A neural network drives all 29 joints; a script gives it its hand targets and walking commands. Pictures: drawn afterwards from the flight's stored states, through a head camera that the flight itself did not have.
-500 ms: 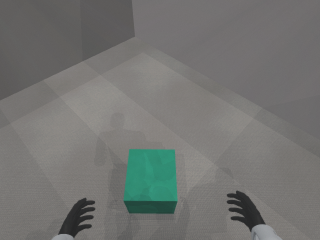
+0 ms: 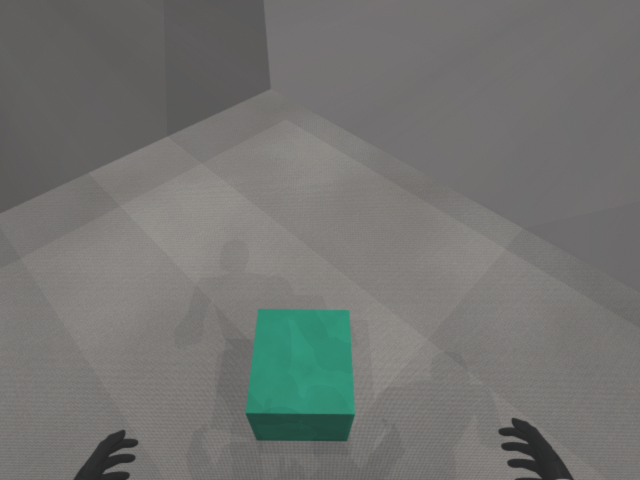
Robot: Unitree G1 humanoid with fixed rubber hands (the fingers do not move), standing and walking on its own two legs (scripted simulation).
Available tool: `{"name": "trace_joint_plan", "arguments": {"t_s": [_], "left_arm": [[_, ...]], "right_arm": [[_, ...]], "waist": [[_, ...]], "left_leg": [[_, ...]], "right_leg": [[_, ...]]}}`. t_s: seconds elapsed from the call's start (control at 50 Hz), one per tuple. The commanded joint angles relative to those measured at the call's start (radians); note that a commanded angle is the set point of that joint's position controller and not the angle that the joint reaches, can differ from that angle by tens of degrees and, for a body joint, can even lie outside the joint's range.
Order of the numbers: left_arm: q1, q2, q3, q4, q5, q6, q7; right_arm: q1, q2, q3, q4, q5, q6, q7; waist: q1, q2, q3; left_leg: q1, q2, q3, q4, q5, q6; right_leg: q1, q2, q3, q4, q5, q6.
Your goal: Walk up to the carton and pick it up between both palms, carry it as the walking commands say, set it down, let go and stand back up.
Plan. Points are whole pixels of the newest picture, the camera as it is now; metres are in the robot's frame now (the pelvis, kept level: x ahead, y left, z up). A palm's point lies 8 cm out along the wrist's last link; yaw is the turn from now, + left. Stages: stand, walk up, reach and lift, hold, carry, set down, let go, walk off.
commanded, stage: stand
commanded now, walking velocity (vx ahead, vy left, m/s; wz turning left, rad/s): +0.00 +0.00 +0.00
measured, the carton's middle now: (302, 375) +0.49 +0.04 -0.64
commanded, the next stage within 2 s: none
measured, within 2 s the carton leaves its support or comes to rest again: neither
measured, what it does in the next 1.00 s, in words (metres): stands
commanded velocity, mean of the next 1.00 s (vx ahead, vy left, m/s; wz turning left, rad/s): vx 0.00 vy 0.00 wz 0.00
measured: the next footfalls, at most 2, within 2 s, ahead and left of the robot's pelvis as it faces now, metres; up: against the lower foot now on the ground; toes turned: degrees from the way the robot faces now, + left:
none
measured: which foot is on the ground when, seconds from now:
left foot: down 0.00-1.00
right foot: down 0.00-1.00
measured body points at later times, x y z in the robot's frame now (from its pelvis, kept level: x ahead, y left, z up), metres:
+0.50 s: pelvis +0.00 +0.00 +0.00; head +0.01 +0.01 +0.45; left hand +0.12 +0.30 -0.10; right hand +0.13 -0.30 -0.10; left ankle -0.02 +0.14 -0.74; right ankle -0.03 -0.14 -0.74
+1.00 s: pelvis -0.01 +0.00 +0.01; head -0.02 +0.00 +0.46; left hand +0.08 +0.31 -0.11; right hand +0.09 -0.31 -0.11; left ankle -0.02 +0.14 -0.74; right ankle -0.03 -0.14 -0.74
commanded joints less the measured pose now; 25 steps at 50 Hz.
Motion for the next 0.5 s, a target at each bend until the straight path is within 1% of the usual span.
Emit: {"name": "trace_joint_plan", "arguments": {"t_s": [0.0,0.1,0.2,0.34,0.48], "left_arm": [[-0.031,0.124,0.023,-0.047,0.001,-0.025,0.008],[-0.026,0.147,0.015,0.002,0.0,-0.033,0.019],[-0.032,0.158,0.009,0.044,-0.003,-0.037,0.024],[-0.045,0.162,0.005,0.094,-0.007,-0.041,0.027],[-0.057,0.169,0.003,0.138,-0.009,-0.044,0.027]], "right_arm": [[-0.057,-0.136,-0.026,-0.038,0.002,-0.026,-0.007],[-0.057,-0.159,-0.024,0.014,0.001,-0.031,-0.015],[-0.062,-0.171,-0.021,0.05,0.003,-0.034,-0.019],[-0.067,-0.178,-0.019,0.088,0.005,-0.039,-0.021],[-0.067,-0.185,-0.016,0.124,0.007,-0.042,-0.02]], "waist": [[-0.001,0.006,-0.07],[-0.005,0.012,-0.07],[-0.006,0.014,-0.064],[-0.004,0.013,-0.056],[-0.003,0.009,-0.044]], "left_leg": [[0.05,0.046,-0.018,-0.054,0.277,0.018],[0.069,0.054,-0.026,-0.054,0.334,0.021],[0.076,0.059,-0.032,-0.06,0.354,0.023],[0.078,0.064,-0.039,-0.077,0.357,0.025],[0.078,0.067,-0.045,-0.1,0.332,0.029]], "right_leg": [[-0.02,-0.045,0.008,-0.065,0.252,-0.012],[-0.008,-0.055,0.015,-0.062,0.303,-0.016],[0.005,-0.062,0.018,-0.067,0.321,-0.02],[0.026,-0.069,0.021,-0.08,0.324,-0.024],[0.037,-0.076,0.027,-0.1,0.305,-0.028]]}}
